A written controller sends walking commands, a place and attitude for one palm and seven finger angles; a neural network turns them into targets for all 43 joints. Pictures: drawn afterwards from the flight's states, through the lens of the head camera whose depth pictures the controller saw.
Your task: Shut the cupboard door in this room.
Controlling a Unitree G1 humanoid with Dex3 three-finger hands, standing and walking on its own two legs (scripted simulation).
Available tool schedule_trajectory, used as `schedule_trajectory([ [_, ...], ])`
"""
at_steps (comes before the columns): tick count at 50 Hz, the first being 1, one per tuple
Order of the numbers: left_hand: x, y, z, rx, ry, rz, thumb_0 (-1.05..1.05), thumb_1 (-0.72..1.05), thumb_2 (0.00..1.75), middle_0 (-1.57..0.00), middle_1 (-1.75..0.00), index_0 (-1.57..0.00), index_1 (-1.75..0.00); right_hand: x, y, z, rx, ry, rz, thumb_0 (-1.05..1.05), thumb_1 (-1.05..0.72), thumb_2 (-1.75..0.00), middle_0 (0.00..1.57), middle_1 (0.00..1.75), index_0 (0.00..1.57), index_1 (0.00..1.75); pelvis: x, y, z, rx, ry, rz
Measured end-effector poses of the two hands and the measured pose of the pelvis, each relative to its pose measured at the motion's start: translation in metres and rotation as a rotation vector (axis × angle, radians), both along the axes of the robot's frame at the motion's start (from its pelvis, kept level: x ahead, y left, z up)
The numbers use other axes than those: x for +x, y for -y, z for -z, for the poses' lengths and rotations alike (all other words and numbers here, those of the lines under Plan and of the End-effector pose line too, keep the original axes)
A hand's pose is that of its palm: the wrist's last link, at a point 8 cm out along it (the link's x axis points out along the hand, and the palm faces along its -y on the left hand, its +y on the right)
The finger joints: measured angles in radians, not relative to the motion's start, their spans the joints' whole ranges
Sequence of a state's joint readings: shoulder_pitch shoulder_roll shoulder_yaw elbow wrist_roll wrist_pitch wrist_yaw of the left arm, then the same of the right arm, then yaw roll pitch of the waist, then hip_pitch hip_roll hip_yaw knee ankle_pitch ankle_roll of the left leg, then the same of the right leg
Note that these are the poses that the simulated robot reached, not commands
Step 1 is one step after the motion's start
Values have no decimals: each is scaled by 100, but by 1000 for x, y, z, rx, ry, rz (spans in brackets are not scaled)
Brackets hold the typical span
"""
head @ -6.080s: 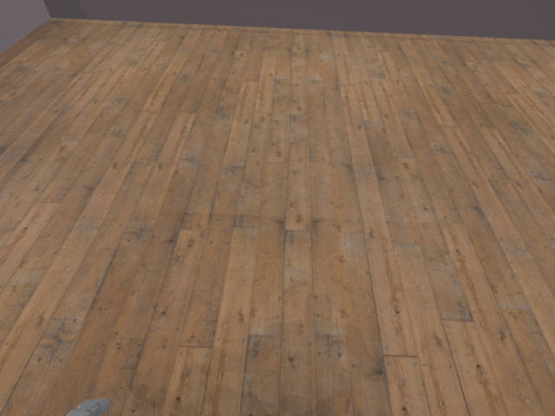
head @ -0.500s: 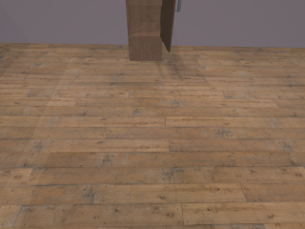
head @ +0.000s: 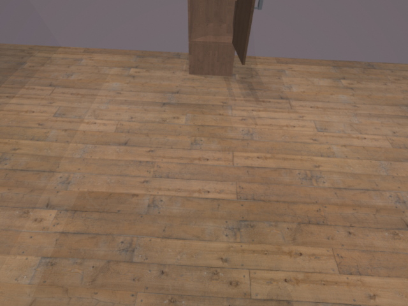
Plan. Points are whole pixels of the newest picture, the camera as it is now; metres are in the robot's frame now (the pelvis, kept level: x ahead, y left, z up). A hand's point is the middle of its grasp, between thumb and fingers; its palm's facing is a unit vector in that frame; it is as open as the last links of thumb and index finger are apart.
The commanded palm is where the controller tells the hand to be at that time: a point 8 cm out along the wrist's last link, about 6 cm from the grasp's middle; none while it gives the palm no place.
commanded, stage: turn or walk to find it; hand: left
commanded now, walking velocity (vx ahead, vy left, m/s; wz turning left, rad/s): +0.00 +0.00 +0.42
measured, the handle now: out of the picture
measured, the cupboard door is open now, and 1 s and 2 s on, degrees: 100 100 100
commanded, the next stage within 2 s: stand and wait in 1.24 s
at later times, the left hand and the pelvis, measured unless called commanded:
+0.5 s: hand out of the picture +0.07 +0.21 -0.15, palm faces +0.20 -0.95 -0.26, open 7.4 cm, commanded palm none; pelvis -0.01 -0.02 +0.00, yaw +12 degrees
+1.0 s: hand out of the picture -0.09 +0.13 -0.17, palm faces +0.46 -0.85 -0.25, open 7.4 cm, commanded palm none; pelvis -0.01 -0.05 +0.00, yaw +26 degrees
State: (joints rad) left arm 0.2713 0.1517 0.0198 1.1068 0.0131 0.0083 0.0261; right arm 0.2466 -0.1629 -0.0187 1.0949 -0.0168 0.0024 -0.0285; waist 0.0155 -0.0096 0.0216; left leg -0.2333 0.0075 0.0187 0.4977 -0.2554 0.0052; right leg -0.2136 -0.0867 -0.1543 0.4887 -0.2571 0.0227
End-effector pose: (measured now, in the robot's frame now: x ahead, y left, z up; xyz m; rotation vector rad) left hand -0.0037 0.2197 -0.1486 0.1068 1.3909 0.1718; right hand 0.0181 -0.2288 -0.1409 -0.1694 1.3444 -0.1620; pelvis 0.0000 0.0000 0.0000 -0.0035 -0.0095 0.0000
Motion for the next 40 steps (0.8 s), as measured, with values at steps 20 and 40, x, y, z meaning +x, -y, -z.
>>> schedule_trajectory([
  [20,35,-36,-3,70,122,-78,0,90,89,-20,-30,-20,-30,37,4,-3,-25,27,-129,1,-91,-90,20,30,20,30,-7,2,6,-13,-37,-148],
  [40,-10,29,-39,149,191,-247,0,90,89,-20,-30,-21,-30,111,67,3,5,53,-323,1,-91,-90,20,30,20,30,-3,60,-3,49,-10,-362],
])
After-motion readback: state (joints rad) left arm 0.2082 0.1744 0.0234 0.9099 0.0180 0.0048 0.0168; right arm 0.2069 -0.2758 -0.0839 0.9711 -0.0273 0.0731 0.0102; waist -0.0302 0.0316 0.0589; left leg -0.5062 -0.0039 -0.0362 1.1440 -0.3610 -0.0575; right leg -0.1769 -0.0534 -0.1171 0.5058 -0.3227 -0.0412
